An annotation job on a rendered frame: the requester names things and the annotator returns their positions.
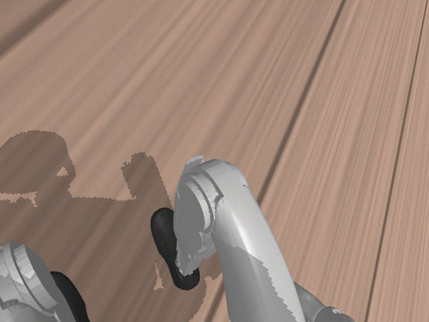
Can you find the left robot foot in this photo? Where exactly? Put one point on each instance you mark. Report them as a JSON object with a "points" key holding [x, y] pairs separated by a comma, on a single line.
{"points": [[72, 296]]}

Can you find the right robot hand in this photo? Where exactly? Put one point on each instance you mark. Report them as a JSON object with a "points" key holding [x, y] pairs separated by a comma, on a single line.
{"points": [[311, 306]]}

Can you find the right robot foot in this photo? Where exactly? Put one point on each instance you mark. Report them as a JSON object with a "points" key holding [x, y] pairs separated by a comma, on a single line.
{"points": [[163, 233]]}

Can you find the right robot arm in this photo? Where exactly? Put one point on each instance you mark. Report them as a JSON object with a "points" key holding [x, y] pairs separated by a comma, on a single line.
{"points": [[331, 314]]}

